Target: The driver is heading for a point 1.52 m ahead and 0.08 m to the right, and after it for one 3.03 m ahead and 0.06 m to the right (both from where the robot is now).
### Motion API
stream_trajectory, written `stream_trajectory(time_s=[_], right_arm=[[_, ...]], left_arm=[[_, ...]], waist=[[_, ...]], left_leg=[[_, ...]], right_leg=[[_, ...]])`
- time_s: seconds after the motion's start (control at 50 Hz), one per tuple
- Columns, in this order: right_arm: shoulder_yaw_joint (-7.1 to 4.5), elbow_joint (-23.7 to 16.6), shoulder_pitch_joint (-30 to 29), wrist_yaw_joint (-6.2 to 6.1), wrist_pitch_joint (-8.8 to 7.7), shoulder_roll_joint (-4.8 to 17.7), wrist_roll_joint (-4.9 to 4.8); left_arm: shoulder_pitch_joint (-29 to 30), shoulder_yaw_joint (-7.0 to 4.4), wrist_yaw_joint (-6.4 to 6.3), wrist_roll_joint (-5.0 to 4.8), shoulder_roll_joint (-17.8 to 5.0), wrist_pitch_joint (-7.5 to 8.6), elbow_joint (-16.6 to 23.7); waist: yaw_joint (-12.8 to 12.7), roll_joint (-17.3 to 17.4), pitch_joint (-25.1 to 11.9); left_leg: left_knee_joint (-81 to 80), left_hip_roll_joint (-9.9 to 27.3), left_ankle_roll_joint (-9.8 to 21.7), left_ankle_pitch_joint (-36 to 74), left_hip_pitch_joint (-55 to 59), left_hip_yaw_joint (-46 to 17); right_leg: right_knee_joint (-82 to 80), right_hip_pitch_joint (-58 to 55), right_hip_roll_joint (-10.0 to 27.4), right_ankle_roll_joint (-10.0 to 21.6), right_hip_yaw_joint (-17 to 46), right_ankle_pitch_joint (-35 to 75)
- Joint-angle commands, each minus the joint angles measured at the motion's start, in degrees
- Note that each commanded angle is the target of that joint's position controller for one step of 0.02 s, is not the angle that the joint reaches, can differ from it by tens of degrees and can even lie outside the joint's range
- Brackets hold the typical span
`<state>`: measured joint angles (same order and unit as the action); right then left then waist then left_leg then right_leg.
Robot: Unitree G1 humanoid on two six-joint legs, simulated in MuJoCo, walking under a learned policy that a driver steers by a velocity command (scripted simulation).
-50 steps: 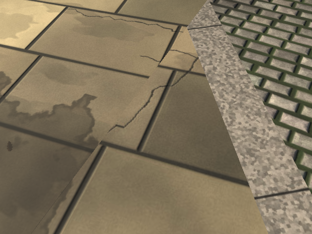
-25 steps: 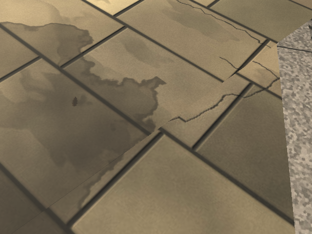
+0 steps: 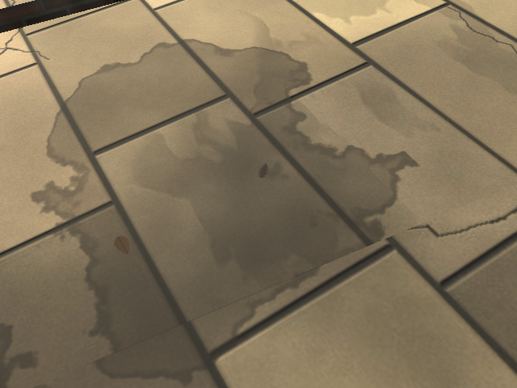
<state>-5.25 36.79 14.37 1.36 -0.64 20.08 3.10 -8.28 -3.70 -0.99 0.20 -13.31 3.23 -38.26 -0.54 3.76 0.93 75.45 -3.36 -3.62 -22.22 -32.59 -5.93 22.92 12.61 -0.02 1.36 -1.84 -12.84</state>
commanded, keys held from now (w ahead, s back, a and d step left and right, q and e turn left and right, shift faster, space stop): no key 0.78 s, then w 0.04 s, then no key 0.18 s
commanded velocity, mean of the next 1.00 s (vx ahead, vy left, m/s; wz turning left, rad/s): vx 0.01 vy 0.00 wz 0.14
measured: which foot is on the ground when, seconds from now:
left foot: up 0.00-0.16, down 0.18-1.00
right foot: down 0.00-0.18, up 0.20-0.42, down 0.44-1.00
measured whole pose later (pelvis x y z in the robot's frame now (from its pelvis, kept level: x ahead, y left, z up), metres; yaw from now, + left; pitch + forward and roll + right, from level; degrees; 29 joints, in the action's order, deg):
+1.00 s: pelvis +0.04 +0.03 -0.02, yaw +6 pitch +1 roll +1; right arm -1.5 34.6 13.0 2.7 -4.0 18.1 -0.5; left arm -8.0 -0.7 3.2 0.1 -17.1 4.5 -38.1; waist -0.1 -0.8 0.1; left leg 33.2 -1.7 0.6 -21.3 -12.8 0.0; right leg 36.0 15.5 4.8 -1.7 -3.9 -21.2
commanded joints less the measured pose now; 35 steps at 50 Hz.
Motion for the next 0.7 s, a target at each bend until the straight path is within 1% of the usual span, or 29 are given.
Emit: stream_trajectory(time_s=[0.02, 0.04, 0.08, 0.1, 0.12, 0.14, 0.16, 0.18, 0.2, 0.22, 0.24, 0.26, 0.28, 0.3, 0.32, 0.34, 0.36, 0.38, 0.4, 0.42, 0.44, 0.46, 0.48, 0.5, 0.52, 0.54, 0.58, 0.64, 0.7], right_arm=[[0.36, -4.22, -3.19, 1.99, -2.92, 2.26, -0.16], [0.70, -4.19, -3.76, 2.14, -2.43, 1.86, -0.41], [2.06, -3.48, -2.87, 2.79, -1.39, -0.38, 0.06], [2.49, -3.20, -2.71, 3.23, -1.11, -1.11, 0.35], [2.35, -2.77, -1.79, 3.30, -1.28, -0.41, 0.17], [2.02, -1.49, 1.10, 3.15, -2.10, 0.63, -1.24], [2.04, -0.49, 2.64, 3.14, -3.24, 0.85, -3.15], [1.62, -1.00, 3.63, 3.33, -4.44, 1.53, -4.05], [0.40, -2.97, 4.90, 2.36, -5.54, 8.45, -4.68], [0.35, -5.07, 1.66, 2.25, -6.26, 7.79, -3.71], [-0.50, -3.83, 2.85, 1.70, -6.70, 7.59, -2.80], [-0.52, -3.96, 2.24, 1.54, -7.03, 6.61, -2.38], [-0.10, -4.70, 0.75, 1.54, -7.13, 5.04, -2.65], [0.15, -5.14, -2.12, 1.70, -7.22, 3.89, -2.82], [0.29, -6.52, -5.73, 1.91, -7.13, 3.53, -2.98], [0.54, -7.75, -9.17, 2.13, -7.09, 3.13, -3.01], [0.83, -8.45, -11.58, 2.39, -6.98, 2.77, -2.91], [0.98, -8.46, -11.75, 2.79, -6.56, 2.56, -3.03], [1.36, -7.73, -11.27, 3.52, -5.82, 1.95, -3.81], [1.73, -7.01, -10.80, 4.70, -4.92, 1.22, -4.31], [2.10, -6.41, -7.95, 5.46, -4.24, -0.53, -4.00], [2.22, -5.92, -1.21, 5.39, -3.97, -1.73, -4.07], [1.37, -5.22, 3.10, 4.37, -4.02, 1.48, -3.32], [0.54, -5.97, -1.08, 3.60, -4.02, 4.68, -3.21], [0.47, -7.00, -3.95, 3.20, -4.26, 4.83, -2.81], [0.62, -7.31, -5.35, 2.84, -4.61, 4.70, -2.89], [1.09, -7.68, -6.82, 2.71, -5.04, 4.06, -3.44], [1.12, -7.62, -6.20, 2.57, -4.75, 3.91, -3.26], [1.13, -7.50, -5.84, 2.18, -4.70, 4.27, -3.28]], left_arm=[[5.26, -1.56, -0.65, 0.62, -8.23, 2.49, 7.01], [1.77, -1.93, -1.22, 0.54, -8.98, 2.66, 5.80], [-2.26, -2.74, -1.43, 0.30, -10.80, 2.92, 4.25], [-3.79, -3.18, -1.00, 0.08, -11.91, 2.70, 3.99], [-4.70, -3.53, -0.52, 0.29, -13.14, 2.25, 3.66], [-2.71, -3.32, 0.08, 0.81, -13.36, 1.77, 3.59], [0.48, -1.89, 1.06, 1.21, -10.54, 1.56, 3.37], [2.32, 0.22, 2.19, 2.01, -5.50, 1.52, 3.06], [-5.49, 1.76, 2.24, 1.93, 0.68, 1.35, 4.73], [-3.27, 0.51, 1.35, 1.55, -4.00, 2.61, 4.92], [1.16, -0.62, 0.43, 1.04, -7.23, 2.94, 5.44], [2.34, -1.13, -0.24, 1.26, -8.48, 3.11, 5.57], [0.64, -1.61, -0.60, 1.62, -9.59, 3.16, 4.49], [-1.60, -1.16, -0.67, 2.01, -8.67, 3.10, 3.36], [-4.27, -0.96, -0.40, 2.10, -8.11, 3.27, 2.47], [-6.57, -0.82, 0.08, 1.81, -7.60, 3.33, 1.41], [-7.95, -0.31, 0.87, 1.50, -6.32, 3.22, 0.51], [-7.71, 0.36, 1.88, 1.11, -4.96, 2.97, -0.02], [-7.77, 0.98, 3.08, 0.28, -3.91, 2.71, -0.52], [-7.82, 1.59, 4.23, -0.99, -3.20, 2.50, -0.80], [-6.70, 1.47, 4.53, -1.82, -4.61, 2.48, 0.35], [-1.85, 1.12, 4.45, -2.55, -9.06, 2.88, 3.35], [3.29, 0.82, 4.74, -0.95, -11.33, 2.90, 4.35], [1.76, 0.32, 4.69, 0.22, -11.42, 2.55, 3.91], [1.83, 0.32, 4.47, -0.12, -11.37, 2.63, 3.46], [2.19, 0.60, 4.30, -0.69, -10.53, 2.66, 3.60], [0.61, 0.95, 4.29, -1.01, -9.80, 2.49, 3.30], [-0.53, 1.32, 4.45, -0.65, -9.58, 2.31, 2.85], [0.64, 1.46, 4.44, -0.62, -9.45, 2.25, 3.42]], waist=[[-1.70, -7.73, -2.56], [-2.86, -8.80, -3.44], [-4.07, -9.55, -3.71], [-4.79, -10.50, -3.68], [-4.64, -10.93, -3.84], [-2.35, -9.75, -4.13], [0.55, -8.71, -4.63], [2.79, -7.90, -8.41], [-0.70, 6.37, -19.58], [1.12, 2.77, -12.06], [3.24, 0.88, -9.12], [2.90, 3.23, -7.45], [2.08, 4.10, -6.91], [0.26, 3.96, -5.59], [-1.73, 3.30, -5.41], [-3.30, 2.46, -5.23], [-4.06, 1.16, -5.15], [-3.27, 0.42, -4.89], [-3.50, -1.62, -4.84], [-3.88, -2.58, -4.66], [-2.38, -1.68, -6.22], [2.41, -4.65, -8.23], [5.93, -5.37, -6.99], [3.15, -4.24, -6.39], [2.71, -4.38, -6.55], [2.09, -4.06, -6.53], [0.34, -3.09, -5.98], [-0.07, -4.10, -5.84], [-0.19, -4.52, -5.82]], left_leg=[[-5.64, 4.36, -1.38, 2.26, -5.13, 2.69], [-12.90, 6.32, -2.16, 1.11, -5.32, 2.81], [-29.96, 9.00, -2.64, -2.36, 0.25, 4.50], [-35.97, 7.81, -2.31, -5.74, 3.71, 7.09], [-40.22, 6.03, -1.00, -5.11, 6.59, 8.87], [-47.69, 4.78, 1.39, 6.60, 11.14, 9.43], [-56.09, 4.27, 4.20, 21.95, 19.59, 8.28], [-55.57, 4.96, 6.89, 30.77, 31.58, 6.70], [-52.39, 19.97, 21.50, 57.45, 44.62, -9.12], [-50.67, 25.71, 26.03, 58.98, 40.01, -16.71], [-51.18, 23.23, 23.21, 50.55, 36.94, -12.65], [-51.74, 20.32, 20.09, 46.40, 33.52, -9.54], [-52.23, 19.85, 19.17, 46.62, 30.33, -8.46], [-52.87, 19.97, 18.29, 46.73, 24.90, -7.02], [-53.64, 19.03, 17.87, 44.43, 20.53, -5.40], [-53.27, 17.44, 16.87, 42.22, 17.91, -3.58], [-52.08, 15.31, 15.13, 39.15, 17.04, -1.71], [-50.08, 14.12, 14.04, 37.24, 17.43, -1.38], [-47.07, 13.11, 12.62, 34.23, 17.80, -1.13], [-44.86, 11.90, 10.93, 29.69, 16.18, -1.27], [-44.22, 9.86, 8.42, 23.59, 15.57, -1.60], [-45.65, 6.82, 5.04, 14.39, 19.37, -0.65], [-45.83, 5.41, 3.99, 15.74, 23.63, 1.95], [-43.47, 4.48, 4.28, 17.78, 25.65, 3.35], [-42.63, 4.73, 5.02, 21.06, 25.21, 3.04], [-43.03, 5.16, 5.49, 22.77, 23.71, 2.58], [-44.64, 5.16, 5.57, 22.11, 20.65, 1.89], [-45.05, 4.99, 5.65, 21.03, 19.81, 1.52], [-45.39, 4.75, 5.59, 21.09, 18.66, 1.70]], right_leg=[[-11.81, -7.81, 12.09, 11.63, 8.76, 0.40], [-10.48, -12.11, 12.99, 11.25, 8.69, 2.83], [-7.33, -13.24, 13.74, 10.46, 7.46, 7.35], [-6.18, -11.98, 14.27, 11.09, 7.74, 10.04], [-5.23, -10.87, 15.67, 12.16, 9.54, 12.97], [-3.67, -8.74, 16.67, 12.46, 10.65, 14.59], [-1.84, -2.79, 16.31, 10.48, 10.03, 15.15], [0.80, 4.88, 13.72, 6.01, 6.98, 13.37], [12.23, 8.88, 5.15, -3.11, -2.81, -3.14], [15.25, 18.11, 2.94, -6.84, -0.12, -15.74], [19.58, 19.39, 3.77, -7.41, 0.41, -19.32], [24.88, 19.38, 3.72, -7.56, -0.32, -20.98], [29.83, 18.65, 3.97, -7.80, 0.76, -22.61], [34.31, 15.73, 4.85, -7.61, 2.25, -21.94], [35.49, 12.70, 4.99, -7.53, 2.30, -19.16], [33.23, 10.41, 5.15, -7.55, 1.89, -14.93], [27.06, 8.45, 5.66, -7.75, 1.25, -10.11], [21.35, 7.13, 5.43, -8.20, 0.21, -6.39], [13.31, 4.74, 5.41, -8.04, -0.70, 0.55], [6.67, 0.22, 5.27, -7.34, -1.32, 10.83], [7.65, -2.55, 5.29, -5.65, -1.14, 18.19], [7.19, -0.37, 7.80, -1.16, 1.73, 25.75], [8.37, 5.32, 8.42, 2.14, 2.89, 19.85], [7.62, 8.16, 7.30, 1.17, 1.54, 14.86], [7.81, 7.76, 6.65, -0.15, 0.87, 13.40], [8.60, 6.15, 6.13, -0.89, 0.57, 12.70], [9.39, 3.48, 6.32, -1.63, 0.42, 11.26], [9.82, 2.00, 6.49, -1.34, 0.09, 10.25], [10.38, 0.65, 6.44, -1.50, -0.13, 10.97]])
Keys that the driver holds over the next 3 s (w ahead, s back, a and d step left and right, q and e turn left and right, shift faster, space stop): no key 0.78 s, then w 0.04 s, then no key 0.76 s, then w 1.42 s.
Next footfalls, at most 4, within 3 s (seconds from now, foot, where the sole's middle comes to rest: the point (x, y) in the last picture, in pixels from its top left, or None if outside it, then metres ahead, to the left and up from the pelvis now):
0.18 left None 0.03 0.15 -0.78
0.44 right None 0.07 -0.10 -0.78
2.10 left None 0.27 0.20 -0.78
2.56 right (295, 340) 0.60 -0.01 -0.78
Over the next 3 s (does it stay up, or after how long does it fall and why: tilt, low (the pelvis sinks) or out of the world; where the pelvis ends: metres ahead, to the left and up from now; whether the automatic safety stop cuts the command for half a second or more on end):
stays up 0.64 0.08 -0.01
